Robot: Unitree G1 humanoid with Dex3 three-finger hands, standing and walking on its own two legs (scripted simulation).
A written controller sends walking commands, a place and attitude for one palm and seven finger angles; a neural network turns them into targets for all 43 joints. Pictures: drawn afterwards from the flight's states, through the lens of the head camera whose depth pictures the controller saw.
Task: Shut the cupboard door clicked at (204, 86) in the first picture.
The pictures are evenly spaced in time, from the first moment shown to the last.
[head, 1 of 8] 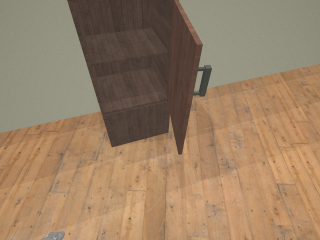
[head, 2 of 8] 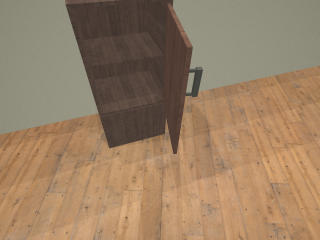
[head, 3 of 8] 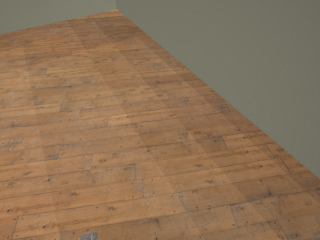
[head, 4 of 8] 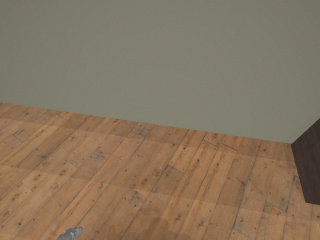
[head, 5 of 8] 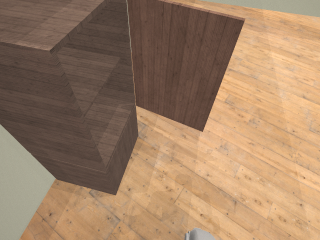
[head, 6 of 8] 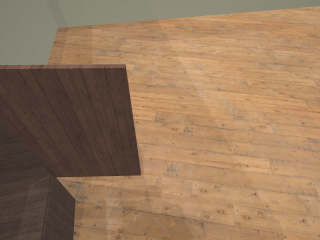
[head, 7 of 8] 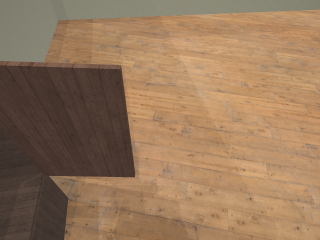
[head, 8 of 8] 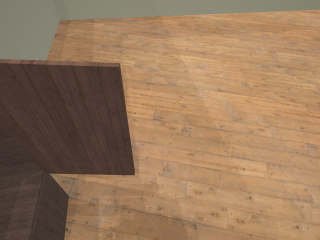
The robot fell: no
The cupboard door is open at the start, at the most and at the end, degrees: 78 78 78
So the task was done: no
